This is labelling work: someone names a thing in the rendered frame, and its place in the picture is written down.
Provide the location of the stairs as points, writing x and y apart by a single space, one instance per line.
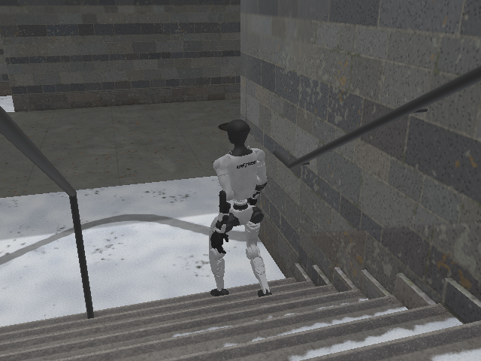
298 322

